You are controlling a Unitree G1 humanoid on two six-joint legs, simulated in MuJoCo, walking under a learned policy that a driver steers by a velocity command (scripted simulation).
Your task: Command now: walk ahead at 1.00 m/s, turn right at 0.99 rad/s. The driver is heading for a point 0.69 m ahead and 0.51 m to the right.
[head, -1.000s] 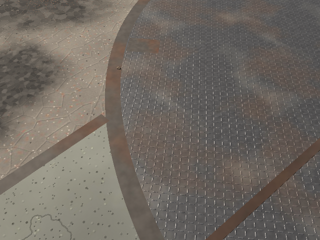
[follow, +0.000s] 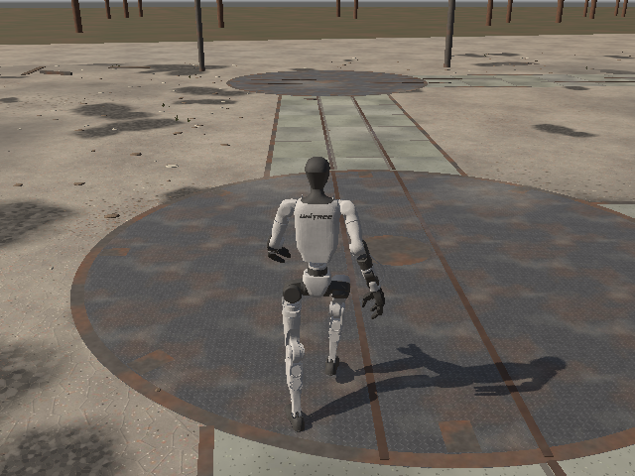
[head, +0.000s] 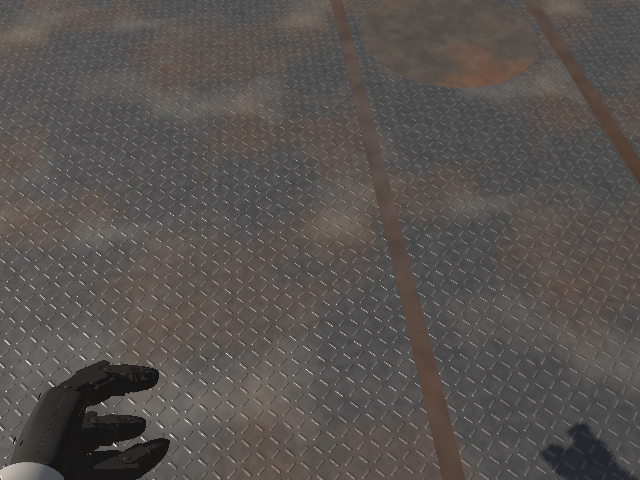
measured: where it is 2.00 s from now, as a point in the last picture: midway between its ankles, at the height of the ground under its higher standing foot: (537, 213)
